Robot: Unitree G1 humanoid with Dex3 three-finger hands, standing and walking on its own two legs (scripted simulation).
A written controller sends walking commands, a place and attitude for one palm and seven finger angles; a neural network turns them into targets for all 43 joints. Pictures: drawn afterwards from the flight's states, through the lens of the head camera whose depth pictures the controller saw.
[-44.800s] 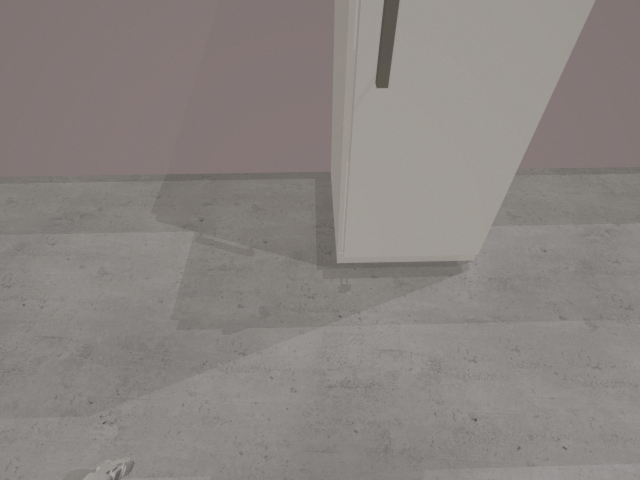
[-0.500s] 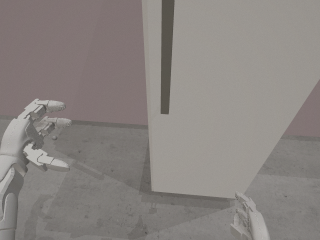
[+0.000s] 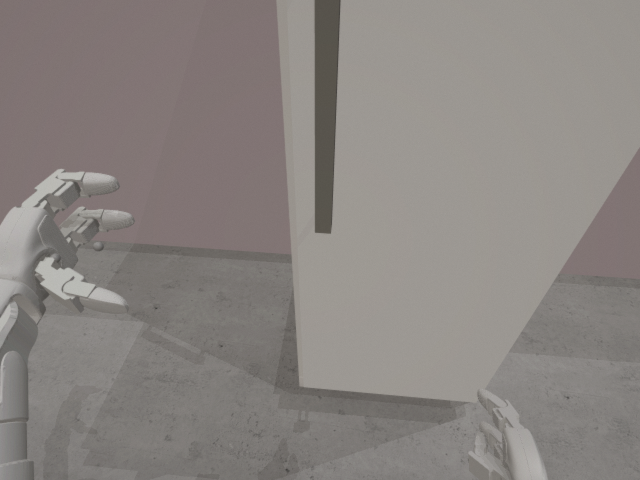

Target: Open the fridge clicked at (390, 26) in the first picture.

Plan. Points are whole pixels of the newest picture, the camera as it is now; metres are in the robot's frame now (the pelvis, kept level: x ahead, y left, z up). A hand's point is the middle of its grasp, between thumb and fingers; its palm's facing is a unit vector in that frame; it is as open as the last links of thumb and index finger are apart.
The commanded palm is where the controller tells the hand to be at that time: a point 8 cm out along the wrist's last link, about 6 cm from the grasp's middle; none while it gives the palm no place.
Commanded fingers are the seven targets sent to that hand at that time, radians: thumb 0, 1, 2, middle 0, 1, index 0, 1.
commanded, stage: raise the hand to about handle height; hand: left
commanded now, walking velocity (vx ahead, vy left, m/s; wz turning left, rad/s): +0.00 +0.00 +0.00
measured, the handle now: (327, 95) +0.53 +0.06 +0.26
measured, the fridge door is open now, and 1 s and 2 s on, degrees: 0 0 0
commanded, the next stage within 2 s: move the hooked fingers beside the handle in 0.18 s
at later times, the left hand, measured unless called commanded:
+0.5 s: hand (136, 229) +0.31 +0.25 +0.19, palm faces +0.09 -1.00 -0.04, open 14.0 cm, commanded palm +0.27 +0.29 +0.20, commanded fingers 0.00 -0.50 0.30 -0.30 -1.20 -0.30 -1.20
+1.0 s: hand (199, 205) +0.36 +0.20 +0.19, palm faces +0.05 -1.00 -0.01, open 14.0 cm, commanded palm +0.34 +0.25 +0.19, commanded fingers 0.00 -0.50 0.30 -0.30 -1.20 -0.30 -1.20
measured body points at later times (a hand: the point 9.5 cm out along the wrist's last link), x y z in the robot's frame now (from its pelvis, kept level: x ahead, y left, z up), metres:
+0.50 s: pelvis +0.02 -0.01 +0.00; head -0.01 -0.03 +0.45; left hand +0.30 +0.30 +0.20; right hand +0.22 -0.23 -0.06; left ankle +0.07 +0.07 -0.74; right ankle -0.01 -0.10 -0.74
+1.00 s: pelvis +0.02 -0.02 +0.00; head -0.01 -0.04 +0.45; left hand +0.35 +0.25 +0.20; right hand +0.19 -0.26 -0.08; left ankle +0.07 +0.07 -0.74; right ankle -0.01 -0.10 -0.74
